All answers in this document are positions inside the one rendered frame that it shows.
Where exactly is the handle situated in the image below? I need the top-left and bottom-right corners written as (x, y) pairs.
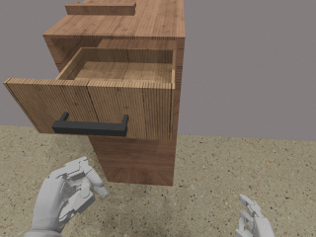
top-left (51, 112), bottom-right (129, 137)
top-left (65, 3), bottom-right (135, 16)

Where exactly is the drawer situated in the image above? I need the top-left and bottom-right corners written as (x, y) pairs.
top-left (3, 46), bottom-right (176, 140)

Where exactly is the cabinet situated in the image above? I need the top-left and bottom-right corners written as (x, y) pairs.
top-left (42, 0), bottom-right (186, 187)

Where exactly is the robot left hand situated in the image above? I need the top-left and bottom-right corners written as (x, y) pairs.
top-left (32, 156), bottom-right (109, 233)

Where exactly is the robot right hand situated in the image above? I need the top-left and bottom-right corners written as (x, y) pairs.
top-left (235, 194), bottom-right (276, 237)

